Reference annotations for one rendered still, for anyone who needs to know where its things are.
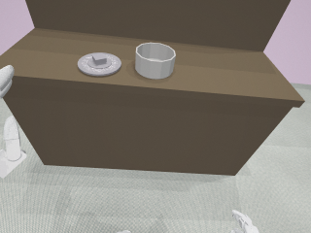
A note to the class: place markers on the robot right hand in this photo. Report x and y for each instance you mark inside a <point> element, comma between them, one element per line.
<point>244,222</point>

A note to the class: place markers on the robot left hand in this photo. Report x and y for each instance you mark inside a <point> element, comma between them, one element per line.
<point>12,155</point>

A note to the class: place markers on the table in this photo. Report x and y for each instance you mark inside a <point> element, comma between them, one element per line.
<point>222,100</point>

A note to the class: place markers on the lid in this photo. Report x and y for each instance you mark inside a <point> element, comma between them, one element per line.
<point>89,67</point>

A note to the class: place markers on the knob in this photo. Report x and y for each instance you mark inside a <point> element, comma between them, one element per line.
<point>99,58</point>

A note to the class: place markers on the pot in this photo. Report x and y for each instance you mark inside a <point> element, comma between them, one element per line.
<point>154,60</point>

